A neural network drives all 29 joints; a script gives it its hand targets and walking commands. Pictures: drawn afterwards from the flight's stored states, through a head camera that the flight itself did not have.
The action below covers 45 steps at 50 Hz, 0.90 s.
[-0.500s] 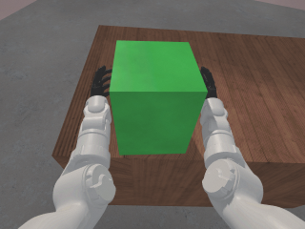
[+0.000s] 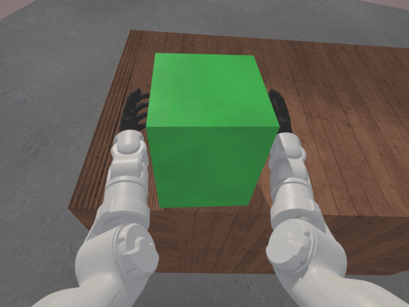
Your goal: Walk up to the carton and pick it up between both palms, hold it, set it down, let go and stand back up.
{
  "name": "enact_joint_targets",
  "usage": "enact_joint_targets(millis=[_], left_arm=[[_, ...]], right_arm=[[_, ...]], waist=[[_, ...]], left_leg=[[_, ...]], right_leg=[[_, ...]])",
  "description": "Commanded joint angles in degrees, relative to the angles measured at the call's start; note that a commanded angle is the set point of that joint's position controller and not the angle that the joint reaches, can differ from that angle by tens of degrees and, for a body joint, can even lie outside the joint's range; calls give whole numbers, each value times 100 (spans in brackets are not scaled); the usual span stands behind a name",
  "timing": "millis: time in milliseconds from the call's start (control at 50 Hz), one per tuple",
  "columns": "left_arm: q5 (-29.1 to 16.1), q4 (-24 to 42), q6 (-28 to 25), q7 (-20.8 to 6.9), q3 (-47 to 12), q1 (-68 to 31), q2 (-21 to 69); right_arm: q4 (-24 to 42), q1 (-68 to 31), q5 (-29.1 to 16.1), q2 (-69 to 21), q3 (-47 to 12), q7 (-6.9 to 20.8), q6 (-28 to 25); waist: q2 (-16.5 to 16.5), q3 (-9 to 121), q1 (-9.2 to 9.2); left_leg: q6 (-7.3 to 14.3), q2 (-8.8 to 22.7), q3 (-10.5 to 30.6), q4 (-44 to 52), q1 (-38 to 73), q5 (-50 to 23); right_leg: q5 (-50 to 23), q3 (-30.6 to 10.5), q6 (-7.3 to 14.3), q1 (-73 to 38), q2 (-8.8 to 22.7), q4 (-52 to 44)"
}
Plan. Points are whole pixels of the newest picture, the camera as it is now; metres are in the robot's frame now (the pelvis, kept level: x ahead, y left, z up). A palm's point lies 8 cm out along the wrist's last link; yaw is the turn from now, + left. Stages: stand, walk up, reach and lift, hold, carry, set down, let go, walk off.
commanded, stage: set down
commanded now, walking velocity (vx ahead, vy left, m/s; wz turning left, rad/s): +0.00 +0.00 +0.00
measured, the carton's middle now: (204, 134) +0.46 +0.01 +0.06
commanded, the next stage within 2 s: none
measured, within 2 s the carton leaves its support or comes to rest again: neither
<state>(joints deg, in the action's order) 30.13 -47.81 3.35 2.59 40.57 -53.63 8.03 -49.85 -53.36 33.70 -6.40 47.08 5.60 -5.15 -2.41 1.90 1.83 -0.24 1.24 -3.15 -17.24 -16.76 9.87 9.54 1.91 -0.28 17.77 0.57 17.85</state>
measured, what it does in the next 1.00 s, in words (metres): stands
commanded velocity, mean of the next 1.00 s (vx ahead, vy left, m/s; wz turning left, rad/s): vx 0.00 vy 0.00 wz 0.00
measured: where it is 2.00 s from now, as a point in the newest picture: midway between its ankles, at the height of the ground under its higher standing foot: outside the picture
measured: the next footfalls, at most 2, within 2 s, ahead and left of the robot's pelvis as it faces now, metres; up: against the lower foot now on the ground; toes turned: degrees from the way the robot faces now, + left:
none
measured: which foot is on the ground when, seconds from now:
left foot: down 0.00-1.00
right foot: down 0.00-1.00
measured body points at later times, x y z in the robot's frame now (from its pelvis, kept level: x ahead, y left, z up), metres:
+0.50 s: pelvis -0.01 +0.00 -0.01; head +0.07 +0.02 +0.44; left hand +0.45 +0.16 +0.06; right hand +0.46 -0.14 +0.08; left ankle -0.03 +0.12 -0.75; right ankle -0.02 -0.12 -0.75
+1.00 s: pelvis -0.02 -0.01 -0.02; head +0.06 +0.00 +0.42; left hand +0.46 +0.21 +0.10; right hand +0.49 -0.17 +0.13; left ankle -0.03 +0.12 -0.75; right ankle -0.02 -0.12 -0.75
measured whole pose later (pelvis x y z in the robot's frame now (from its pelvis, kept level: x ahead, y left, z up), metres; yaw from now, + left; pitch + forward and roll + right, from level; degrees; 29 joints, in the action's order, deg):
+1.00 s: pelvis -0.02 -0.01 -0.02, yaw +1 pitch +23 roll -1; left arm -15.7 -78.9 -4.6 7.2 -2.0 -67.5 -15.6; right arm -81.2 -70.5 -17.8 18.1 -0.5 -1.4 -3.4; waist -1.1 15.3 2.8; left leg -2.1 3.8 -0.4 -29.5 -41.3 11.6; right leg 9.3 4.4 1.6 39.4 -1.6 25.2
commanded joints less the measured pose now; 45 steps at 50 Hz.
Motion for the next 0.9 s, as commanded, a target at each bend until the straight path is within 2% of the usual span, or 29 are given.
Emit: enact_joint_targets(millis=[0,60,80,140,200,220,240,300,360,400,440,460,480,520,580,640,720,780,840,880], left_arm=[[112,-84,46,-212,-812,-2417,1350],[142,-69,78,-208,-825,-2450,1329],[140,-110,87,-215,-763,-2428,1283],[91,-9,17,-174,-828,-2434,1252],[130,-51,-39,-137,-741,-2428,1118],[118,-83,-53,-122,-706,-2391,1037],[89,-95,-59,-97,-672,-2440,853],[-29,-97,-137,82,-601,-2483,155],[-616,-167,-339,452,-1102,-2841,-728],[-1273,-366,-509,743,-1749,-3246,-1274],[-1986,-674,-640,938,-2287,-3747,-1571],[-2266,-854,-687,994,-2528,-3912,-1703],[-2540,-1119,-737,1031,-2672,-4062,-1905],[-3058,-1525,-828,1055,-2957,-4158,-2250],[-3605,-2067,-875,980,-3265,-4142,-2589],[-3874,-2396,-841,838,-3539,-4191,-2690],[-4091,-2520,-915,672,-3754,-4239,-2737],[-4283,-2230,-995,578,-4028,-4469,-2797],[-4411,-2222,-1037,509,-4149,-4589,-2981],[-4513,-2217,-1027,468,-4180,-4620,-3083]], right_arm=[[-381,-2430,146,-1810,-1251,526,57],[-456,-2368,156,-1728,-1143,514,99],[-432,-2378,184,-1706,-1139,516,115],[-432,-2347,146,-1628,-1143,527,89],[-427,-2322,144,-1565,-1124,508,85],[-428,-2324,130,-1481,-1144,497,91],[-451,-2307,127,-1316,-1091,464,103],[-399,-2321,-106,-630,-1098,303,119],[-493,-2705,-766,415,-1447,-22,25],[-763,-3013,-1484,1070,-1940,-303,13],[-997,-3472,-2196,1362,-2528,-484,20],[-1146,-3633,-2485,1549,-2754,-550,36],[-1157,-3837,-2792,1719,-3024,-592,35],[-1276,-4047,-3270,2095,-3468,-689,44],[-1613,-4217,-3906,2573,-3988,-831,80],[-2141,-4286,-4223,2873,-4151,-914,86],[-2301,-4443,-4529,3148,-4326,-910,-62],[-2353,-4419,-4732,3321,-4456,-832,-117],[-2403,-4494,-4920,3460,-4572,-760,-103],[-2321,-4577,-5071,3465,-4696,-707,-62]], waist=[[92,2686,168],[97,2639,84],[49,2605,102],[193,2743,105],[93,2768,130],[53,2792,166],[23,2805,118],[52,2958,188],[197,3584,200],[416,4095,137],[558,4768,190],[598,5034,205],[556,5372,324],[368,5903,388],[229,6024,390],[211,5601,262],[232,5620,173],[341,5842,22],[359,5786,-10],[227,5801,40]], left_leg=[[67,-118,-508,-205,1140,-2547],[39,-103,-467,-260,1249,-2563],[59,-129,-471,-233,1248,-2444],[18,-106,-438,-305,1422,-2650],[28,-111,-469,-335,1276,-2647],[42,-132,-475,-285,1196,-2537],[58,-152,-474,-245,1121,-2420],[55,-161,-505,-267,1020,-2462],[-39,-133,-461,-490,953,-2758],[-149,-66,-424,-747,880,-2917],[-244,0,-331,-1040,734,-3054],[-300,46,-286,-1169,667,-3087],[-335,40,-247,-1250,471,-3035],[-369,43,-198,-1374,107,-2997],[-449,60,-72,-1478,-258,-3090],[-529,78,-19,-1571,-64,-3139],[-580,80,41,-1622,26,-3372],[-633,46,13,-1630,95,-3323],[-615,22,7,-1511,-248,-2974],[-552,-16,-10,-1403,-522,-2683]], right_leg=[[-1764,508,-435,-1188,-142,68],[-1617,513,-385,-1016,-169,7],[-1553,516,-399,-992,-176,-12],[-1491,537,-371,-762,-175,-36],[-1538,529,-363,-834,-194,-4],[-1562,522,-368,-896,-187,-19],[-1538,516,-384,-963,-186,1],[-1695,437,-401,-1026,-190,53],[-1953,353,-323,-858,-249,156],[-2070,262,-232,-557,-314,207],[-2349,201,-133,-272,-330,367],[-2386,152,-74,-163,-330,437],[-2501,101,-68,-192,-317,522],[-2947,25,-78,-515,-305,758],[-3427,3,-103,-705,-307,968],[-3324,67,-88,-322,-343,914],[-3591,122,-73,-220,-342,977],[-3583,155,-53,-135,-331,988],[-3487,133,-44,-224,-295,1027],[-3546,99,-93,-498,-259,1083]])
